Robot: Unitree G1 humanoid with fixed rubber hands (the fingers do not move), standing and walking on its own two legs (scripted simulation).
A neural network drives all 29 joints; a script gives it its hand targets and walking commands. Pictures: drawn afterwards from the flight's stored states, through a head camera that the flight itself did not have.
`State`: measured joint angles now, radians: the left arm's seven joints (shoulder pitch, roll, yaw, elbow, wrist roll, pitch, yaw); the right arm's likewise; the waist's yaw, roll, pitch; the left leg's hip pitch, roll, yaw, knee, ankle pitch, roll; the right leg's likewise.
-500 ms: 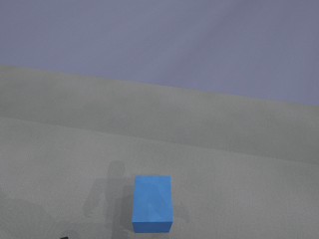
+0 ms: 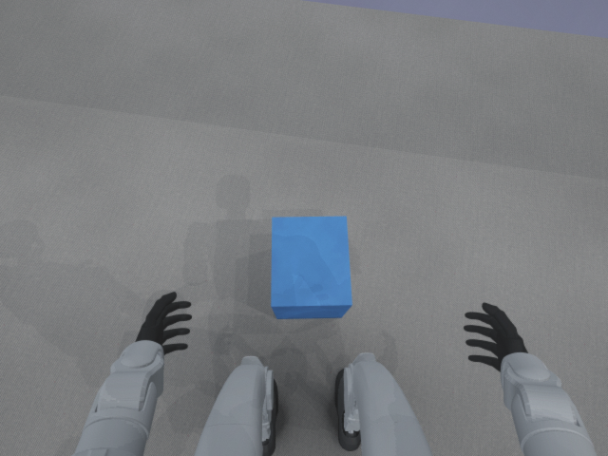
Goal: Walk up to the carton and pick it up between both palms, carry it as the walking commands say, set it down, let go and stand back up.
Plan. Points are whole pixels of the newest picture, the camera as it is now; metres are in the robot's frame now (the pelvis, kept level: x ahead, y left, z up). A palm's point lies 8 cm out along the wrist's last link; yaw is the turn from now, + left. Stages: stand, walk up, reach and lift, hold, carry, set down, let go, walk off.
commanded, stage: reach and lift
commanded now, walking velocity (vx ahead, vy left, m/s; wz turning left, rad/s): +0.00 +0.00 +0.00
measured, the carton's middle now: (309, 271) +0.47 -0.01 -0.58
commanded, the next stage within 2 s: none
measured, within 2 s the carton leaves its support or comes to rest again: neither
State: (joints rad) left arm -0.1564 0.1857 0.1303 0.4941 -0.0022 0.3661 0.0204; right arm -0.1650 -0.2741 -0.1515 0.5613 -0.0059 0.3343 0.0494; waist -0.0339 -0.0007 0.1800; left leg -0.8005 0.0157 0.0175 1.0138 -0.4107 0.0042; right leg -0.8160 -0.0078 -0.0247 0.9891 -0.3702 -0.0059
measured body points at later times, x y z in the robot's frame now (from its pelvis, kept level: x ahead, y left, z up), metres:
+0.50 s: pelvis -0.05 +0.00 -0.04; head +0.21 -0.01 +0.32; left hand +0.38 +0.18 -0.16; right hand +0.39 -0.23 -0.15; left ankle +0.05 +0.11 -0.67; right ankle +0.07 -0.12 -0.67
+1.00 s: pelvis -0.04 -0.01 -0.06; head +0.32 -0.02 +0.20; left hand +0.48 +0.15 -0.21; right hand +0.49 -0.21 -0.20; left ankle +0.05 +0.11 -0.67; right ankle +0.07 -0.12 -0.67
